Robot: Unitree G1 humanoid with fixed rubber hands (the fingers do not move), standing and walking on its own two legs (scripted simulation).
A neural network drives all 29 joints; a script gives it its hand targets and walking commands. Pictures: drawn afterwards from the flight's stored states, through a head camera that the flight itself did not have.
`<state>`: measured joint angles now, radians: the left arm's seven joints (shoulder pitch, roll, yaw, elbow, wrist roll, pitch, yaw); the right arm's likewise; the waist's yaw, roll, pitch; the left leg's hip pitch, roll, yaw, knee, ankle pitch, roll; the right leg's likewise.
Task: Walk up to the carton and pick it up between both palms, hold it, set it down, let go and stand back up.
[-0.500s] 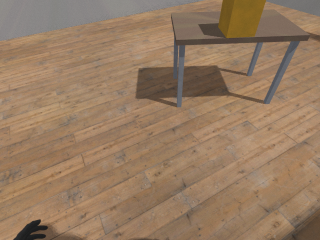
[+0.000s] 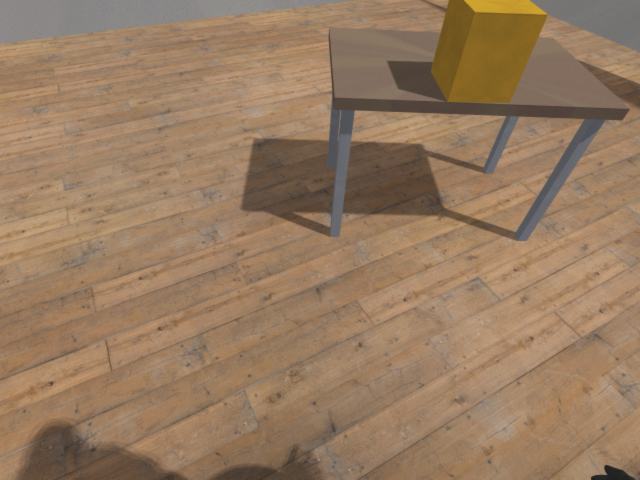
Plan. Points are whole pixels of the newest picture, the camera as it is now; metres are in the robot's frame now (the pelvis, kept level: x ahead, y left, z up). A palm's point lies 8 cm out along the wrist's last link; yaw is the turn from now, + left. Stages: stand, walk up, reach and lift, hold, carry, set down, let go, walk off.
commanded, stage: walk up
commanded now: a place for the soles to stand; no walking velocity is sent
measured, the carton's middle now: (481, 46) +1.28 -0.48 +0.02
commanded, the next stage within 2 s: none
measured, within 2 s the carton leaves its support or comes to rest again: neither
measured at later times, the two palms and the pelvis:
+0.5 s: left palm (200, 371) +0.28 +0.18 -0.06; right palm out of the picture +0.28 -0.49 -0.08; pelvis +0.20 -0.15 +0.01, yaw -2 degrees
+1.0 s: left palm (281, 254) +0.52 +0.08 -0.08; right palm out of the picture +0.39 -0.60 -0.05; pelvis +0.37 -0.23 +0.00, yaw -4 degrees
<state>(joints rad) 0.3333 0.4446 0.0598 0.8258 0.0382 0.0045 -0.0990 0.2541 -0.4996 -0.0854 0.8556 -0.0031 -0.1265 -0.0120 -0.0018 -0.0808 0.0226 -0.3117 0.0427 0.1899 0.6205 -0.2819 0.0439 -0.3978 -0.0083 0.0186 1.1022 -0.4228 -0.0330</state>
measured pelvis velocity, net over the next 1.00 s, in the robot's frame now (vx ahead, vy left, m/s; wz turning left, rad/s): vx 0.37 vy -0.23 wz -0.07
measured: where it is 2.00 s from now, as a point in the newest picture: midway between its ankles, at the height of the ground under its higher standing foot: (456, 350)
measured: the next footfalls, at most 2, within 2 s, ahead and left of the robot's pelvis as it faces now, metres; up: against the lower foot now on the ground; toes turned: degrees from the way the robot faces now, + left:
right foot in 0.26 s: +0.25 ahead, -0.24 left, +0.00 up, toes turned -8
left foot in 0.70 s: +0.43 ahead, -0.07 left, +0.00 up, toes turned +8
